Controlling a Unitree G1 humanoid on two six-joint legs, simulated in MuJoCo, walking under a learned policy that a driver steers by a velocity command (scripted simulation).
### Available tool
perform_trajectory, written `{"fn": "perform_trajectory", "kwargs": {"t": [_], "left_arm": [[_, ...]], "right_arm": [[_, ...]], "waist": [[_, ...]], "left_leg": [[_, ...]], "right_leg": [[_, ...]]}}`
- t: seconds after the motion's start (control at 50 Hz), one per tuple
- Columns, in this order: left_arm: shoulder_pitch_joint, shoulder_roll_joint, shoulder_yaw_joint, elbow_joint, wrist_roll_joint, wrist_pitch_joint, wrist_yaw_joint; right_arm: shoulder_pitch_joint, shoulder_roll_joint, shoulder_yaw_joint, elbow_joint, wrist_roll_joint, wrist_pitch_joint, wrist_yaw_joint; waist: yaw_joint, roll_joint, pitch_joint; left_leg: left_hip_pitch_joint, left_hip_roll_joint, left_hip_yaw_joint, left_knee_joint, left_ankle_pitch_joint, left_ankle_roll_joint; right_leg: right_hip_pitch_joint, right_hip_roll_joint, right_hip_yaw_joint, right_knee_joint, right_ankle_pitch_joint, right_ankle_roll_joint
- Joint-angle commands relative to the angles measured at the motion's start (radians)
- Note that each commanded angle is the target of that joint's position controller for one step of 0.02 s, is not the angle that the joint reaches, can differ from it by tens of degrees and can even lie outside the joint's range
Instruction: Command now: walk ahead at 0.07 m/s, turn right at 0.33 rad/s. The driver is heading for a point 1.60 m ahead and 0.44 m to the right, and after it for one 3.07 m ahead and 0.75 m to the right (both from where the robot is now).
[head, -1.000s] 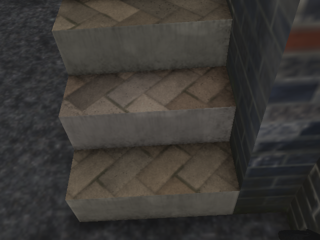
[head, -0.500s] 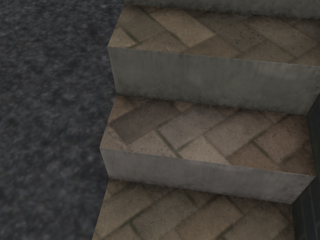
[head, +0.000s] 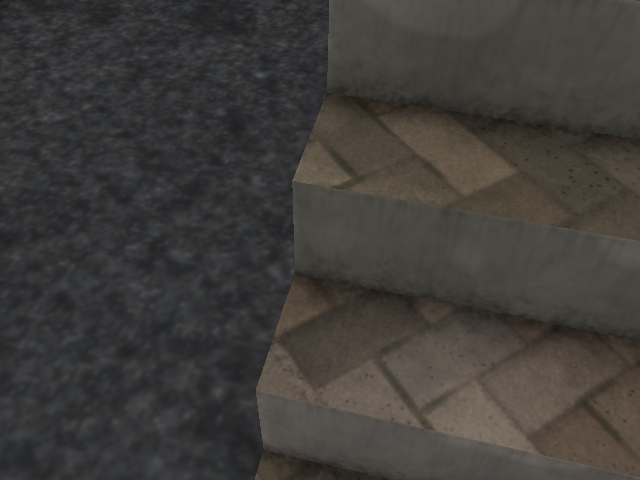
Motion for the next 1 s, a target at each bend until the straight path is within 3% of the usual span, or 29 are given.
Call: {"fn": "perform_trajectory", "kwargs": {"t": [0.02, 0.04, 0.06, 0.1, 0.14, 0.16, 0.2, 0.26, 0.3, 0.32, 0.34, 0.36, 0.38, 0.4, 0.42, 0.46, 0.48, 0.5, 0.52, 0.58, 0.62, 0.7, 0.76, 0.86, 0.92, 0.94, 0.96, 0.98, 1.0], "left_arm": [[0.004, 0.102, 0.05, -0.072, 0.0, 0.025, 0.009], [0.021, 0.106, 0.063, -0.073, -0.004, 0.04, 0.015], [0.014, 0.114, 0.075, -0.089, -0.004, 0.043, 0.022], [-0.046, 0.096, 0.073, -0.122, -0.008, 0.039, 0.035], [-0.063, 0.057, 0.057, -0.138, 0.002, 0.036, 0.025], [-0.063, 0.051, 0.052, -0.138, -0.003, 0.031, 0.015], [-0.061, 0.067, 0.051, -0.156, -0.009, 0.028, -0.007], [-0.005, 0.088, 0.064, -0.163, -0.013, 0.033, -0.014], [-0.023, 0.096, 0.076, -0.172, -0.002, 0.029, -0.01], [-0.038, 0.125, 0.09, -0.197, 0.011, 0.028, 0.005], [0.007, 0.27, 0.116, -0.231, 0.042, 0.026, 0.031], [0.013, 0.249, 0.102, -0.271, 0.099, 0.007, 0.011], [-0.078, 0.247, 0.098, -0.28, 0.104, 0.002, -0.001], [-0.141, 0.207, 0.091, -0.278, 0.083, 0.006, 0.005], [-0.149, 0.169, 0.078, -0.292, 0.064, 0.017, 0.016], [-0.16, 0.145, 0.066, -0.325, 0.052, 0.037, 0.039], [-0.154, 0.132, 0.06, -0.344, 0.06, 0.043, 0.044], [-0.133, 0.12, 0.056, -0.356, 0.054, 0.052, 0.054], [-0.103, 0.119, 0.057, -0.351, 0.053, 0.055, 0.063], [-0.052, 0.115, 0.064, -0.375, 0.042, 0.056, 0.079], [-0.036, 0.125, 0.074, -0.384, 0.046, 0.048, 0.082], [-0.073, 0.092, 0.071, -0.405, 0.052, 0.04, 0.082], [-0.064, 0.11, 0.082, -0.397, 0.053, 0.037, 0.085], [-0.082, 0.071, 0.077, -0.387, 0.047, 0.027, 0.066], [-0.029, 0.074, 0.085, -0.337, 0.038, 0.011, 0.046], [-0.016, 0.061, 0.083, -0.326, 0.049, -0.002, 0.037], [-0.004, 0.047, 0.078, -0.334, 0.066, -0.013, 0.023], [-0.055, 0.039, 0.075, -0.322, 0.072, -0.02, 0.017], [-0.081, 0.028, 0.074, -0.32, 0.069, -0.021, 0.015]], "right_arm": [[0.015, -0.171, -0.056, -0.075, -0.027, 0.007, -0.019], [-0.003, -0.175, -0.06, -0.077, -0.026, 0.008, -0.02], [-0.021, -0.176, -0.061, -0.082, -0.023, -0.002, -0.02], [-0.047, -0.174, -0.065, -0.07, -0.004, -0.012, -0.024], [-0.075, -0.18, -0.07, -0.072, -0.005, -0.013, -0.029], [-0.084, -0.187, -0.074, -0.077, -0.009, -0.008, -0.028], [-0.076, -0.211, -0.083, -0.091, -0.018, 0.003, -0.02], [-0.097, -0.234, -0.094, -0.102, 0.016, 0.017, -0.019], [-0.075, -0.203, -0.088, -0.088, 0.044, 0.019, -0.013], [-0.002, -0.193, -0.092, -0.056, 0.037, 0.025, -0.005], [-0.042, -0.135, -0.072, -0.116, 0.002, 0.022, -0.001], [-0.095, -0.174, -0.086, -0.115, 0.013, 0.016, -0.009], [-0.09, -0.191, -0.1, -0.109, 0.043, 0.026, -0.015], [-0.087, -0.192, -0.104, -0.095, 0.043, 0.03, -0.022], [-0.095, -0.19, -0.105, -0.09, 0.024, 0.022, -0.022], [-0.082, -0.174, -0.105, -0.091, 0.006, 0.011, -0.01], [-0.064, -0.17, -0.104, -0.088, 0.012, 0.009, -0.006], [-0.07, -0.157, -0.099, -0.077, 0.021, 0.004, -0.006], [-0.086, -0.128, -0.089, -0.09, 0.016, 0.009, -0.008], [-0.137, -0.113, -0.083, -0.109, 0.016, 0.021, -0.006], [-0.118, -0.117, -0.085, -0.106, 0.014, 0.023, -0.011], [-0.085, -0.109, -0.086, -0.09, 0.014, 0.012, -0.003], [-0.098, -0.105, -0.085, -0.091, 0.013, -0.001, 0.004], [-0.04, -0.1, -0.084, -0.04, 0.016, -0.007, 0.014], [-0.009, -0.111, -0.087, -0.008, 0.005, -0.031, 0.014], [0.002, -0.14, -0.089, -0.01, 0.0, -0.032, 0.011], [0.031, -0.188, -0.099, 0.022, -0.003, -0.027, 0.012], [0.014, -0.108, -0.078, 0.01, -0.008, -0.031, 0.018], [-0.032, -0.08, -0.064, -0.001, -0.015, -0.037, 0.019]], "waist": [[-0.039, 0.157, -0.151], [-0.026, 0.145, -0.129], [-0.017, 0.1, -0.104], [-0.007, 0.103, -0.053], [0.003, 0.099, -0.082], [-0.003, 0.072, -0.096], [-0.016, 0.108, -0.143], [0.003, 0.164, -0.159], [-0.004, 0.095, -0.119], [-0.019, -0.032, -0.082], [-0.013, -0.361, -0.054], [0.056, -0.186, -0.191], [0.019, -0.107, -0.124], [-0.024, -0.067, -0.013], [-0.026, -0.024, 0.013], [-0.039, -0.052, -0.034], [-0.035, -0.061, -0.073], [-0.02, -0.043, -0.099], [-0.011, -0.044, -0.115], [0.012, -0.088, -0.1], [0.015, -0.111, -0.093], [-0.002, -0.128, -0.068], [0.008, -0.132, -0.065], [0.009, -0.143, -0.073], [-0.013, -0.076, -0.07], [-0.011, -0.031, -0.087], [0.013, 0.094, -0.098], [-0.008, 0.116, -0.074], [0.002, 0.142, -0.058]], "left_leg": [[0.184, 0.406, -0.286, -0.1, 0.901, 0.265], [0.14, 0.422, -0.265, -0.123, 0.875, 0.297], [0.121, 0.411, -0.232, -0.135, 0.791, 0.287], [0.128, 0.362, -0.165, -0.143, 0.678, 0.235], [0.149, 0.327, -0.094, -0.124, 0.732, 0.212], [0.155, 0.331, -0.069, -0.116, 0.765, 0.213], [0.188, 0.362, -0.073, -0.108, 0.794, 0.223], [0.149, 0.388, -0.058, -0.075, 0.673, 0.195], [0.093, 0.346, 0.005, 0.039, 0.406, 0.101], [-0.041, 0.275, 0.092, 0.24, 0.064, 0.015], [-0.402, 0.102, 0.144, 0.652, -0.399, -0.121], [-0.336, 0.036, -0.099, 0.953, -0.459, -0.149], [-0.375, 0.033, -0.144, 1.058, -0.384, -0.154], [-0.456, 0.055, -0.143, 1.043, -0.292, -0.158], [-0.496, 0.058, -0.139, 1.009, -0.228, -0.167], [-0.429, 0.023, -0.107, 1.059, -0.12, -0.19], [-0.414, 0.01, -0.105, 1.07, -0.098, -0.197], [-0.428, 0.014, -0.109, 1.042, -0.088, -0.202], [-0.435, 0.013, -0.112, 0.956, -0.074, -0.203], [-0.467, 0.001, -0.111, 0.766, -0.078, -0.209], [-0.458, 0.004, -0.141, 0.692, -0.081, -0.203], [-0.362, 0.034, -0.14, 0.551, -0.077, -0.194], [-0.275, 0.041, -0.132, 0.415, -0.115, -0.174], [-0.076, 0.037, -0.096, 0.169, -0.155, -0.136], [0.096, 0.054, -0.088, -0.142, 0.05, -0.072], [0.18, 0.126, -0.147, -0.144, 0.12, -0.042], [0.134, 0.209, -0.253, -0.131, 0.076, 0.037], [0.027, 0.237, -0.283, -0.197, 0.016, 0.082], [-0.022, 0.23, -0.278, -0.215, -0.001, 0.078]], "right_leg": [[-0.206, 0.025, -0.01, 0.53, -0.261, 0.063], [-0.238, 0.029, -0.005, 0.68, -0.3, 0.083], [-0.278, 0.015, 0.008, 0.738, -0.276, 0.093], [-0.338, -0.011, 0.001, 0.65, -0.191, 0.093], [-0.274, -0.021, -0.032, 0.47, -0.139, 0.084], [-0.223, -0.024, -0.053, 0.368, -0.123, 0.07], [-0.155, -0.023, -0.073, 0.239, -0.064, 0.037], [-0.069, 0.0, -0.115, 0.086, 0.097, -0.018], [-0.016, 0.051, -0.14, -0.117, 0.197, -0.084], [0.057, 0.034, -0.043, -0.214, 0.364, -0.12], [0.182, -0.268, 0.416, -0.294, 0.854, -0.279], [0.066, -0.375, 0.515, -0.336, 0.835, -0.461], [-0.006, -0.318, 0.422, -0.343, 0.675, -0.456], [-0.017, -0.233, 0.322, -0.317, 0.571, -0.385], [0.006, -0.192, 0.29, -0.293, 0.546, -0.348], [0.002, -0.153, 0.257, -0.26, 0.641, -0.336], [0.034, -0.148, 0.255, -0.249, 0.671, -0.34], [0.09, -0.149, 0.256, -0.246, 0.687, -0.332], [0.125, -0.148, 0.273, -0.244, 0.691, -0.331], [0.208, -0.137, 0.337, -0.263, 0.577, -0.296], [0.197, -0.139, 0.38, -0.297, 0.393, -0.293], [0.072, -0.109, 0.38, -0.327, 0.16, -0.287], [0.026, -0.091, 0.384, -0.353, 0.088, -0.275], [-0.042, -0.077, 0.39, -0.369, 0.109, -0.278], [-0.063, -0.04, 0.36, -0.354, 0.13, -0.223], [-0.124, -0.012, 0.313, -0.302, 0.088, -0.178], [-0.152, 0.057, 0.188, -0.297, 0.02, -0.126], [-0.087, 0.095, 0.117, -0.229, 0.066, -0.078], [-0.043, 0.093, 0.106, -0.196, 0.134, -0.062]]}}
